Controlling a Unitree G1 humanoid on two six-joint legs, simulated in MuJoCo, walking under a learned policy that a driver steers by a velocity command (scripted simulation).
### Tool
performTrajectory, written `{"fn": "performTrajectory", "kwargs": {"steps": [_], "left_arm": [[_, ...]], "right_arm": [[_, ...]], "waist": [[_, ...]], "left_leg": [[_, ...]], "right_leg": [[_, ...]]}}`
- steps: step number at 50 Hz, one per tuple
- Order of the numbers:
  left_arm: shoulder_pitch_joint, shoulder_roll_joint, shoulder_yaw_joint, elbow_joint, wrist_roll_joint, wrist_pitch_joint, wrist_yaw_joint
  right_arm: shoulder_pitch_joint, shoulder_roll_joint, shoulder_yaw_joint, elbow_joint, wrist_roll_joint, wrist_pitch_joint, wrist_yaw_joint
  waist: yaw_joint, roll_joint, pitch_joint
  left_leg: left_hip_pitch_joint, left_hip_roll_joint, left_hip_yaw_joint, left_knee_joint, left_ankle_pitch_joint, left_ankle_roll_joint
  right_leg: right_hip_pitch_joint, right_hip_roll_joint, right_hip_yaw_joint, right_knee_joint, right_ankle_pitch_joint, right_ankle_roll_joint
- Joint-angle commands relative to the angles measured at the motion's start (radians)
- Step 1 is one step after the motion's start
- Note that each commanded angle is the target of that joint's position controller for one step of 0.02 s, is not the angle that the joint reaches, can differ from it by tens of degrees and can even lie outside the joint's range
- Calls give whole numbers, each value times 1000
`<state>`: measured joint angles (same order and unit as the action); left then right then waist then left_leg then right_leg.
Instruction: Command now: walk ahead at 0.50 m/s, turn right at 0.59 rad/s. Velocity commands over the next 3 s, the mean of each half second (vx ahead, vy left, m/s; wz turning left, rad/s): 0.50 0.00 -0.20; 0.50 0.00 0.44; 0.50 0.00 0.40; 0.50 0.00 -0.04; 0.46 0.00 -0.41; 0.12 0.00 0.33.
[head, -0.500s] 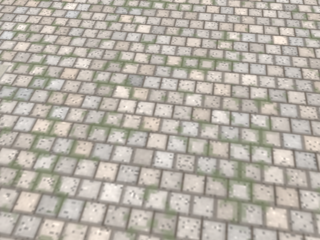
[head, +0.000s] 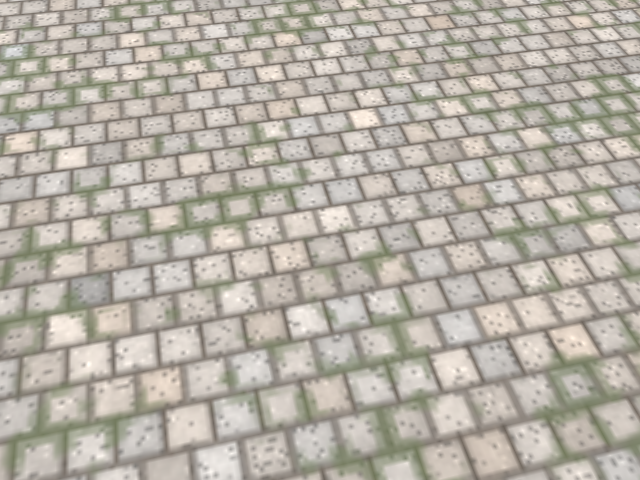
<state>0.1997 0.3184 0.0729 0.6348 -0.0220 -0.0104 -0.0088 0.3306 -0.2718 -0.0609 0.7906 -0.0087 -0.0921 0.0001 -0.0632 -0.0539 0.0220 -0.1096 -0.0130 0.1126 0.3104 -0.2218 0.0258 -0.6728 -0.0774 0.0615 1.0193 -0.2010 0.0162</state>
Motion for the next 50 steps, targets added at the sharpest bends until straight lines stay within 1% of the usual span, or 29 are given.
{"fn": "performTrajectory", "kwargs": {"steps": [1, 4, 8, 9, 10, 11, 12, 13, 14, 15, 17, 19, 21, 23, 27, 29, 34, 36, 37, 38, 39, 40, 41, 42, 43, 44, 45, 47, 50], "left_arm": [[-54, 17, -2, -77, 0, -16, -15], [-155, -14, -16, -102, 1, -29, -31], [-213, 11, -10, -134, 2, -36, -46], [-188, 29, -1, -133, 7, -36, -46], [-106, 58, 16, -113, 13, -35, -44], [46, 102, 43, -67, 12, -32, -35], [212, 168, 68, -29, 13, -22, -18], [216, 273, 76, -25, 13, -25, -10], [248, 185, 54, -33, 10, -33, -12], [199, 147, 39, -19, 16, -43, -16], [82, 86, 21, -13, 17, -52, -17], [34, 48, 10, -12, 32, -66, -18], [27, 60, 16, 12, 29, -87, -17], [38, 75, 22, 39, 37, -98, -10], [45, 87, 22, 70, 36, -100, 3], [75, 102, 26, 92, 30, -98, 8], [124, 128, 39, 142, 10, -64, 17], [104, 156, 47, 139, 8, -46, 28], [93, 166, 49, 136, 9, -36, 35], [82, 159, 44, 130, 8, -28, 42], [109, 121, 25, 109, 28, -36, 48], [216, -16, -19, 70, 50, -66, 24], [102, 72, -6, 71, 16, -102, 7], [12, 109, 4, 37, -16, -123, -2], [-17, 97, -1, 31, -6, -134, 3], [-25, 102, 5, 33, 19, -135, 10], [-7, 105, 11, 33, 27, -125, 11], [24, 86, 10, 36, 34, -102, 12], [-47, 51, -3, 14, 41, -85, 17]], "right_arm": [[-72, -165, -39, -56, 3, -12, -6], [-18, -180, -39, -18, 15, -2, -4], [25, -215, -48, 27, 40, 18, 2], [21, -231, -51, 33, 44, 23, 0], [13, -242, -52, 39, 47, 29, -4], [11, -230, -45, 41, 45, 34, -9], [12, -189, -25, 22, 21, 28, -13], [124, -52, 22, -18, -4, 8, 0], [57, -145, 3, 2, 28, -16, 10], [-47, -182, -11, -38, 61, -27, 15], [-94, -161, -8, -36, 35, -30, 6], [-35, -139, -9, -10, 34, -1, 11], [-23, -100, -3, -2, 34, 25, 9], [-77, -89, -1, -18, 31, 37, 4], [-176, -74, 4, -42, 29, 28, 20], [-243, -58, 12, -67, 28, 25, 30], [-328, -69, 11, -134, 27, 26, 60], [-286, -98, -4, -147, 25, 31, 67], [-202, -126, -21, -134, 25, 36, 66], [-50, -175, -51, -99, 27, 38, 57], [104, -266, -83, -74, 31, 47, 37], [83, -332, -89, -82, 41, 40, 38], [112, -241, -65, -101, 35, 33, 38], [75, -202, -54, -100, 27, 26, 35], [13, -190, -50, -112, 28, 24, 33], [-47, -164, -42, -126, 24, 25, 30], [-78, -146, -34, -144, 11, 24, 25], [-100, -144, -34, -155, 14, 24, 18], [-72, -179, -45, -143, 21, 24, -1]], "waist": [[14, 126, 14], [-22, 106, 43], [-7, 119, 66], [20, 137, 40], [78, 149, -18], [159, 136, -106], [228, 70, -219], [121, -195, -343], [192, -99, -435], [191, -79, -266], [119, -2, -115], [60, -17, -92], [40, -4, -57], [50, 7, -10], [85, 7, 28], [116, 16, 49], [134, 16, 68], [95, -21, 13], [46, -35, -45], [-37, -14, -126], [-91, 112, -235], [27, 333, -337], [-58, 208, -393], [-64, 166, -254], [-26, 73, -167], [12, 50, -109], [47, 77, -95], [78, 92, -76], [63, 94, -35]], "left_leg": [[46, 261, -112, -151, 274, 145], [55, 258, -55, -156, 285, 136], [162, 304, -37, -103, 460, 127], [184, 306, -23, -44, 633, 118], [185, 294, 4, 70, 798, 101], [117, 258, 45, 249, 856, 73], [-115, 221, 54, 523, 581, 35], [-511, 33, 5, 895, -291, -31], [-594, 28, -187, 1027, -373, -26], [-677, 73, -183, 1041, -299, -15], [-618, 145, -168, 909, -151, -12], [-505, 171, -184, 860, -84, -21], [-497, 171, -187, 813, -44, -40], [-550, 164, -212, 733, 50, -55], [-536, 128, -186, 482, 305, -45], [-526, 117, -155, 395, 357, -35], [-595, 90, -111, 293, 214, 21], [-498, 33, -47, 296, 98, 57], [-383, -8, -17, 297, 59, 81], [-163, -52, -13, 248, 100, 116], [148, 86, -250, 230, 137, 185], [474, 316, -816, 124, -74, 377], [516, 329, -914, 15, -159, 359], [418, 303, -772, -4, -98, 315], [273, 265, -666, -8, -1, 287], [141, 236, -589, -23, 115, 276], [54, 212, -547, -44, 203, 275], [-37, 187, -489, -75, 286, 282], [-130, 143, -401, -93, 336, 263]], "right_leg": [[-49, -27, 3, -141, 150, 0], [16, -1, -42, -299, 209, -22], [62, 39, -82, -418, 93, -77], [125, 66, -104, -437, 50, -97], [256, 100, -128, -471, 47, -121], [488, 135, -144, -522, 116, -150], [806, 18, 20, -477, 168, -195], [1100, -265, 560, -561, 27, -369], [1100, -310, 710, -669, -59, -399], [989, -264, 534, -684, 9, -350], [724, -183, 305, -718, 188, -289], [588, -157, 211, -790, 248, -280], [519, -163, 136, -849, 278, -286], [501, -157, 63, -886, 274, -273], [518, -114, -88, -910, 265, -213], [550, -130, -120, -920, 255, -201], [764, -193, -163, -821, 409, -169], [802, -193, -194, -690, 740, -141], [796, -181, -214, -559, 891, -123], [715, -141, -246, -350, 903, -90], [472, -92, -253, -34, 590, -45], [28, 131, -134, 291, -353, 14], [-78, 108, 50, 366, -378, -11], [-142, 65, 47, 342, -286, -33], [-115, 22, 36, 260, -205, -41], [-60, -4, 31, 178, -163, -31], [12, -22, 39, 142, -134, -23], [56, -26, 23, 65, -117, 7], [62, -6, -7, -114, 20, 52]]}}
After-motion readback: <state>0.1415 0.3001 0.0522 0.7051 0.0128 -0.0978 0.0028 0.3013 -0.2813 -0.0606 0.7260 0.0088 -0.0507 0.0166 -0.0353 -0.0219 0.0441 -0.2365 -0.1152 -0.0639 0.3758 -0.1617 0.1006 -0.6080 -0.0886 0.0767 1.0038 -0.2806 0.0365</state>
